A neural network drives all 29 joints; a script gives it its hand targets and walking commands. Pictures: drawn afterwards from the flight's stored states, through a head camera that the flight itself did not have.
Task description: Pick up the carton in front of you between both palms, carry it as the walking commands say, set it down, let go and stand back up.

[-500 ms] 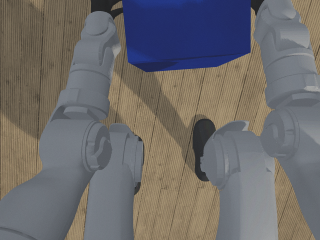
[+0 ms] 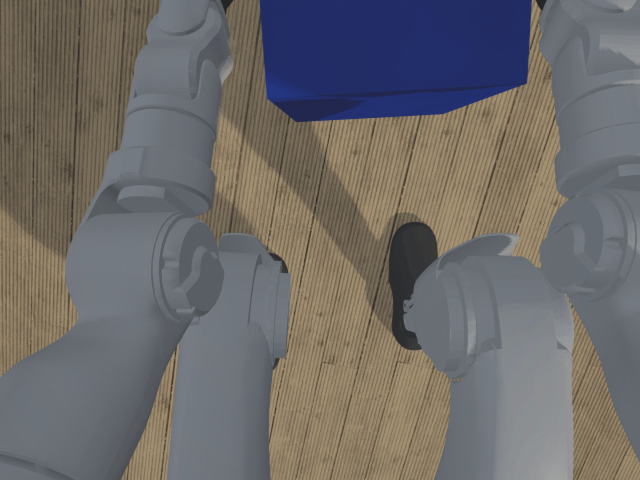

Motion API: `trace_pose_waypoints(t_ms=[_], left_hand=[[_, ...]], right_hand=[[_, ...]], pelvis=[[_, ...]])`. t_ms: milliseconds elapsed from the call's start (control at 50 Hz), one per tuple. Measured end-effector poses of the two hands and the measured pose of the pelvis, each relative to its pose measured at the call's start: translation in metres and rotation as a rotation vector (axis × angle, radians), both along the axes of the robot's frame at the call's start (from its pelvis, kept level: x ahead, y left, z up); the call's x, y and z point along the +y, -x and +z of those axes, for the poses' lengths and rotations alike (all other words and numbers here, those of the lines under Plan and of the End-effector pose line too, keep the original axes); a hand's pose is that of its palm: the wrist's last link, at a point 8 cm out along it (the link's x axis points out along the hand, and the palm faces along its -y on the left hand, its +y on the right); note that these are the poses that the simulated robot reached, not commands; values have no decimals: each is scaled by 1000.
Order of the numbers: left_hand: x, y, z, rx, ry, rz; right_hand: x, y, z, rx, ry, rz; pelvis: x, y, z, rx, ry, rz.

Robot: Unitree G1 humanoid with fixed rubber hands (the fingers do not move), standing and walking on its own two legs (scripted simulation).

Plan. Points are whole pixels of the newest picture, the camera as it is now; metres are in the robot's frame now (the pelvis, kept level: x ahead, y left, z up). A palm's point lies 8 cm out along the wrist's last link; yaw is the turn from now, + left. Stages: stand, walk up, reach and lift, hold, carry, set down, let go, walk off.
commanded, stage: set down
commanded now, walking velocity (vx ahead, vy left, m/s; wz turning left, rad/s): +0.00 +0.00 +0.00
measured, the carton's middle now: (376, 11) +0.54 -0.07 -0.24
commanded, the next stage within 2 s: let go in 1.56 s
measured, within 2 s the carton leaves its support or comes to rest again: neither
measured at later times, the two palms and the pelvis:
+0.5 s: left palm out of the picture +0.55 +0.14 -0.18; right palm out of the picture +0.53 -0.25 -0.19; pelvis +0.01 +0.00 +0.00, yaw +0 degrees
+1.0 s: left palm out of the picture +0.57 +0.13 -0.02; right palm out of the picture +0.55 -0.25 -0.02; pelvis +0.02 +0.00 +0.09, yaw -1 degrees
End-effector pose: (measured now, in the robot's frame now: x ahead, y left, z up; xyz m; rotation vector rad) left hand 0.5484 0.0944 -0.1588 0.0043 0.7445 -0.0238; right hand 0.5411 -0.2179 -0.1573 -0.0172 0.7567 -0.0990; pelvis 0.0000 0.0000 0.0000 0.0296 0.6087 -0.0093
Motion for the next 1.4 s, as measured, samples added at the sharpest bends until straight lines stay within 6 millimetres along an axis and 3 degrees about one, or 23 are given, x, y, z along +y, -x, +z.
trace_pose_waypoints(t_ms=[240, 300, 420, 520, 680, 880, 1140, 1400], left_hand=[[2, -3, -2, -14, -4, -24], [4, -1, -10, -7, -38, -30], [36, 2, -29, 11, -103, 45], [47, -7, -21, -24, -108, 50], [31, -19, 28, -108, -87, 46], [31, -15, 110, -101, -101, 78], [35, -19, 178, -126, -107, 86], [40, -17, 262, -131, -102, 81]], right_hand=[[-1, -1, -2, -14, -10, 5], [-2, 4, -11, 1, 2, 2], [-23, 14, -34, 27, 55, -92], [-32, 3, -26, -23, 62, -108], [-31, -9, 24, -109, 53, -99], [-33, -3, 107, -107, 51, -95], [-39, -7, 172, -127, 58, -83], [-45, -7, 257, -126, 54, -67]], pelvis=[[2, 1, -1, -27, 3, 0], [2, 1, 0, -41, 2, -3], [1, -2, 1, -42, 6, -1], [1, -8, -2, -28, 6, 2], [4, -12, 10, 23, 5, -4], [4, -14, 66, 121, -12, -18], [-2, -21, 124, 194, -18, -33], [-7, -35, 198, 219, -23, -44]])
